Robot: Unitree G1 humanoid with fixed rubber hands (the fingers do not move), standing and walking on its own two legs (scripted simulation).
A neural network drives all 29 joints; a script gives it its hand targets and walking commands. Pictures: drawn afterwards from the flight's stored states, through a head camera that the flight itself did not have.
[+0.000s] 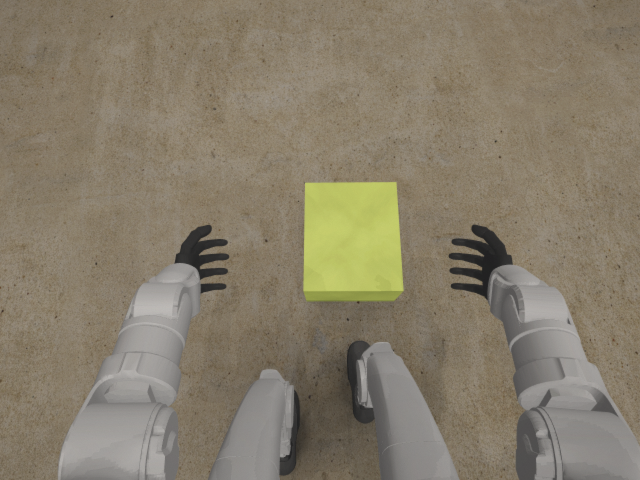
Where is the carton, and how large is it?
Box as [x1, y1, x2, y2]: [303, 182, 403, 300]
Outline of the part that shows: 305,183 303,291 306,300 394,300 403,290 396,183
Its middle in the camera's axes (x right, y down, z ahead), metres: +0.08 +0.00 +1.08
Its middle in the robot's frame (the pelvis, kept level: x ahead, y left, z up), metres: +0.56 -0.10 -0.61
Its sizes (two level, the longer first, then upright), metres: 0.300 0.249 0.150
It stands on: the floor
